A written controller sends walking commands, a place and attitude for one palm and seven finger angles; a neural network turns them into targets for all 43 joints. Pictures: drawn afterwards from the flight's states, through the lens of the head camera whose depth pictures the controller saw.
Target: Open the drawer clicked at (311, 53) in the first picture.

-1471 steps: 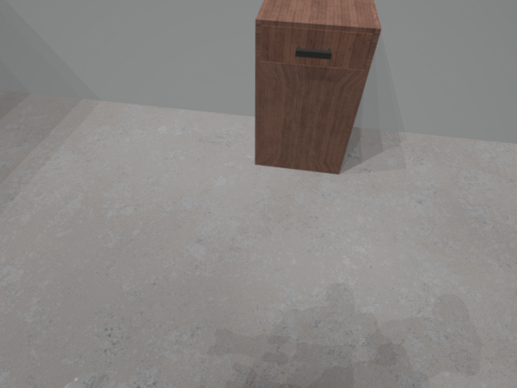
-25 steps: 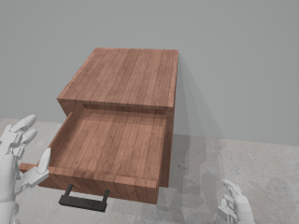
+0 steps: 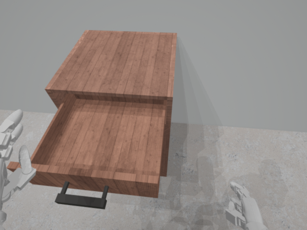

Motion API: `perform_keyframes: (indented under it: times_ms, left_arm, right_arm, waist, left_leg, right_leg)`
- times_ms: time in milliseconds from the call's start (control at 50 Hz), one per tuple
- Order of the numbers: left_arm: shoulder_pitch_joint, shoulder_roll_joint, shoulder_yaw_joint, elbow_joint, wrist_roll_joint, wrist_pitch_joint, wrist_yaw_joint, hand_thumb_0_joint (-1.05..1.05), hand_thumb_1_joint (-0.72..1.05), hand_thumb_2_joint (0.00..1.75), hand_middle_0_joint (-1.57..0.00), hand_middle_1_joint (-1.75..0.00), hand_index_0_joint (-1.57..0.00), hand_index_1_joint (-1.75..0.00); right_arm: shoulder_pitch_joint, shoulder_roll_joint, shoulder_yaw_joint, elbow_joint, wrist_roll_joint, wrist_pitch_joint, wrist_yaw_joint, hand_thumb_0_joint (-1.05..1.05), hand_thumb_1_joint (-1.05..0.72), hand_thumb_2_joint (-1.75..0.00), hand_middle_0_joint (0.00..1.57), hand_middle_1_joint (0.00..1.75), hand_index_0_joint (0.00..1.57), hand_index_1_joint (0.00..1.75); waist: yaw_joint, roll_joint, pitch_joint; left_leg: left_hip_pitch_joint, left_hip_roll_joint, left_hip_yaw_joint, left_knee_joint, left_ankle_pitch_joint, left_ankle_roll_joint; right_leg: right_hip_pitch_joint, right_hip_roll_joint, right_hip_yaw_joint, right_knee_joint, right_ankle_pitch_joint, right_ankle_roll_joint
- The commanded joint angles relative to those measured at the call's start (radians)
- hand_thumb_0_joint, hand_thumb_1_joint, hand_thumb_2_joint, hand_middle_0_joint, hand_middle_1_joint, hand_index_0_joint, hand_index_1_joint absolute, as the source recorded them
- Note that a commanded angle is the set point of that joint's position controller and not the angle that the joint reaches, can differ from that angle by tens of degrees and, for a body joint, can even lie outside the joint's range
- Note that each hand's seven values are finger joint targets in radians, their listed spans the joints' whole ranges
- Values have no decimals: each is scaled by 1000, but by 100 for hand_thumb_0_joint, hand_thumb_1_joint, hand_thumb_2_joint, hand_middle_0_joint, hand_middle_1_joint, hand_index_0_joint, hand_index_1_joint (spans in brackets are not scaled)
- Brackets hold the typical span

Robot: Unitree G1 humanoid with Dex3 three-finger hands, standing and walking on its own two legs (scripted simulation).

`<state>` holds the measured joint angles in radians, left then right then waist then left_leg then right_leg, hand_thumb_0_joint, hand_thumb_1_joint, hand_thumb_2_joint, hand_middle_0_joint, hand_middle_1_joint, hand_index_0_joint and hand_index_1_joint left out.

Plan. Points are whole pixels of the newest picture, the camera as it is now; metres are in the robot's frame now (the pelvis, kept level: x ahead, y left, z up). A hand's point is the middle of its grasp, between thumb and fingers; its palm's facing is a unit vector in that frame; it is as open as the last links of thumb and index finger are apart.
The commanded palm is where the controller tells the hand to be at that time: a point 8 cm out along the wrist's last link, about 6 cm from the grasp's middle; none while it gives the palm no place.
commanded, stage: step back with the hand held close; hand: left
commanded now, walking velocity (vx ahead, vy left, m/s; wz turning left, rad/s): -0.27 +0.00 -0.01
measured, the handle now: (83, 193) +0.22 +0.23 -0.09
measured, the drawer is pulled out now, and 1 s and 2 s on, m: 0.30 0.30 0.30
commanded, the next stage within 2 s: stop stepping back and stand still in 1.18 s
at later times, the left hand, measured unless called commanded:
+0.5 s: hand (4, 204) +0.14 +0.26 +0.15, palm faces +0.35 -0.80 -0.48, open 7.4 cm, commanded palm +0.08 +0.30 +0.17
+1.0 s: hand out of the picture +0.08 +0.21 +0.15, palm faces +0.20 -0.83 -0.52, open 7.4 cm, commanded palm +0.01 +0.27 +0.17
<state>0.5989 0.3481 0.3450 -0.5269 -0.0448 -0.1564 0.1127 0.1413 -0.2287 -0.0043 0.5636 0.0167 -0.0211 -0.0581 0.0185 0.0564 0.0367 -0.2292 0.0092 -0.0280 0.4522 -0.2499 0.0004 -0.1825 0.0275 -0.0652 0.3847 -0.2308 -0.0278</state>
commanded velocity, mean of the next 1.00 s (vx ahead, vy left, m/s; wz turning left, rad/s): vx -0.33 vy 0.00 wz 0.00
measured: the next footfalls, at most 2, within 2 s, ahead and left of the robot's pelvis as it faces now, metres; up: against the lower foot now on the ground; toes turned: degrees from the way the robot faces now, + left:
right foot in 0.92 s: -0.21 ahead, -0.14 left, +0.00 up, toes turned +2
left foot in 1.20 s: -0.14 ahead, +0.10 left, +0.00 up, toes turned +1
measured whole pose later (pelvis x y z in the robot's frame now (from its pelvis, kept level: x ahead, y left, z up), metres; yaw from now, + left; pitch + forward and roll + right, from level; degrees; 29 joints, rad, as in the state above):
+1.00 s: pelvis -0.14 +0.00 -0.01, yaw -3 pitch +4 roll -3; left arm 0.62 0.43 0.38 -0.68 -0.07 -0.21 0.10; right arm 0.06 -0.18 0.02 0.57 0.00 -0.10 -0.02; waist 0.01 0.04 0.10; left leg -0.51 0.07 -0.02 0.49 -0.05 -0.01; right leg -0.22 0.07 -0.04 0.47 -0.33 -0.02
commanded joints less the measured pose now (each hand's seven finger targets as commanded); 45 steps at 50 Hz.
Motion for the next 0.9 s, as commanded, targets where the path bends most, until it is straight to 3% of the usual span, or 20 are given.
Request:
perform_keyframes:
  times_ms: [0, 100, 200, 300, 380, 400, 440, 500, 520, 540, 580, 600, 620, 640, 660, 700, 720, 760, 800, 880]
  left_arm:
    - [74, 186, 134, -254, -5, -63, 20, 0, 90, 90, -20, -30, -20, -30]
    - [104, 204, 158, -278, -11, -60, 32, 0, 90, 90, -20, -30, -20, -30]
    - [108, 200, 156, -303, -11, -62, 37, 0, 90, 90, -20, -30, -20, -30]
    - [94, 194, 156, -331, -6, -71, 43, 0, 90, 90, -20, -30, -20, -30]
    - [74, 185, 159, -328, -5, -77, 45, 0, 90, 90, -20, -30, -20, -30]
    - [64, 185, 157, -331, -4, -81, 46, 0, 90, 90, -20, -30, -20, -30]
    - [56, 182, 154, -316, -5, -85, 48, 0, 90, 90, -20, -30, -20, -30]
    - [34, 181, 134, -320, -6, -98, 58, 0, 90, 90, -20, -30, -20, -30]
    - [25, 187, 132, -325, -6, -100, 64, 0, 90, 90, -20, -30, -20, -30]
    - [24, 186, 134, -335, -3, -100, 68, 0, 90, 90, -20, -30, -20, -30]
    - [39, 201, 156, -343, -3, -99, 73, 0, 90, 90, -20, -30, -20, -30]
    - [38, 202, 152, -366, -3, -105, 70, 0, 90, 90, -20, -30, -20, -30]
    - [50, 214, 165, -378, -1, -113, 69, 0, 90, 90, -20, -30, -20, -30]
    - [64, 213, 185, -362, 9, -117, 68, 0, 90, 90, -20, -30, -20, -30]
    - [41, 225, 191, -371, 18, -119, 67, 0, 90, 90, -20, -30, -20, -30]
    - [59, 207, 179, -373, 3, -125, 66, 0, 90, 90, -20, -30, -20, -30]
    - [98, 197, 179, -351, -3, -125, 63, 0, 90, 90, -20, -30, -20, -30]
    - [109, 183, 154, -366, -10, -123, 54, 0, 90, 90, -20, -30, -20, -30]
    - [95, 188, 147, -362, -15, -119, 42, 0, 90, 90, -20, -30, -20, -30]
    - [89, 208, 169, -367, -27, -118, 17, 0, 90, 90, -20, -30, -20, -30]
  right_arm:
    - [-102, -101, -52, -179, 2, -32, -16, 0, -90, -90, 20, 30, 20, 30]
    - [-101, -98, -60, -188, 5, -19, -23, 0, -90, -90, 20, 30, 20, 30]
    - [-95, -101, -61, -192, 4, -28, -23, 0, -90, -90, 20, 30, 20, 30]
    - [-89, -103, -53, -196, -2, -55, -17, 0, -90, -90, 20, 30, 20, 30]
    - [-72, -106, -48, -190, -2, -72, -16, 0, -90, -90, 20, 30, 20, 30]
    - [-72, -106, -47, -194, 1, -77, -16, 0, -90, -90, 20, 30, 20, 30]
    - [-61, -101, -48, -189, 4, -81, -14, 0, -90, -90, 20, 30, 20, 30]
    - [-40, -98, -57, -160, 2, -84, -14, 0, -90, -90, 20, 30, 20, 30]
    - [-38, -98, -54, -147, -3, -82, -13, 0, -90, -90, 20, 30, 20, 30]
    - [-46, -91, -51, -141, -6, -82, -14, 0, -90, -90, 20, 30, 20, 30]
    - [-59, -91, -49, -142, -8, -78, -21, 0, -90, -90, 20, 30, 20, 30]
    - [-69, -99, -48, -154, -4, -80, -23, 0, -90, -90, 20, 30, 20, 30]
    - [-83, -107, -45, -168, -3, -88, -25, 0, -90, -90, 20, 30, 20, 30]
    - [-94, -106, -45, -181, -4, -95, -26, 0, -90, -90, 20, 30, 20, 30]
    - [-98, -96, -47, -182, -9, -103, -27, 0, -90, -90, 20, 30, 20, 30]
    - [-59, -82, -53, -160, -19, -121, -21, 0, -90, -90, 20, 30, 20, 30]
    - [-51, -87, -58, -141, -21, -130, -15, 0, -90, -90, 20, 30, 20, 30]
    - [-44, -98, -56, -125, -24, -145, -5, 0, -90, -90, 20, 30, 20, 30]
    - [-53, -102, -48, -104, -29, -150, 6, 0, -90, -90, 20, 30, 20, 30]
    - [-76, -113, -44, -103, -26, -145, 18, 0, -90, -90, 20, 30, 20, 30]
  waist:
    - [-8, -36, -230]
    - [-11, -11, -240]
    - [-11, 13, -219]
    - [-7, 82, -177]
    - [-14, 38, -148]
    - [-17, 34, -140]
    - [-23, -41, -127]
    - [-39, -143, -132]
    - [-40, -150, -133]
    - [-38, -140, -139]
    - [-36, -72, -142]
    - [-31, 8, -132]
    - [-27, 121, -125]
    - [-21, 220, -134]
    - [-20, 269, -129]
    - [-12, 95, -163]
    - [-6, 80, -197]
    - [-9, 140, -239]
    - [-5, 137, -247]
    - [3, 146, -274]
  left_leg:
    - [72, 60, -20, 0, 398, 36]
    - [29, 82, -45, -2, 453, 34]
    - [-45, 107, -75, -29, 376, 43]
    - [-197, 158, -114, -100, 189, 70]
    - [-309, 154, -121, -97, -23, 77]
    - [-326, 141, -115, -84, -77, 73]
    - [-300, 89, -92, -13, -155, 58]
    - [-105, -2, -28, 213, -141, 18]
    - [-60, -13, -19, 266, -120, 11]
    - [-23, -10, -17, 257, -97, 12]
    - [-48, 32, -59, 102, -44, 20]
    - [-101, 81, -115, 3, -42, 33]
    - [-225, 161, -196, -137, -90, 56]
    - [-389, 241, -284, -257, -215, 93]
    - [-429, 278, -330, -292, -217, 124]
    - [-237, 267, -282, -164, 138, 137]
    - [-120, 255, -241, -110, 291, 137]
    - [26, 243, -200, -71, 517, 130]
    - [83, 248, -197, -59, 618, 129]
    - [116, 230, -165, -37, 626, 112]
  right_leg:
    - [56, -124, 64, 13, 375, 21]
    - [56, -113, 50, 64, 361, 21]
    - [42, -97, 47, 103, 257, 23]
    - [57, -74, 48, 195, 69, 28]
    - [83, -75, 69, 195, 67, 26]
    - [78, -87, 83, 178, 76, 22]
    - [4, -124, 139, 84, 43, 6]
    - [-224, -244, 251, -89, -101, -66]
    - [-277, -275, 244, -108, -113, -82]
    - [-295, -278, 220, -95, -83, -84]
    - [-245, -204, 142, -13, -35, -47]
    - [-203, -146, 107, 49, -61, -18]
    - [-103, -76, 62, 169, -113, 14]
    - [37, -18, 35, 339, -141, 37]
    - [44, -11, 58, 466, -171, 37]
    - [-85, -24, 84, 444, -240, 25]
    - [-129, -27, 71, 385, -241, 27]
    - [-156, -20, 52, 324, -207, 31]
    - [-148, -17, 54, 249, -179, 37]
    - [-81, -7, 37, 99, -92, 37]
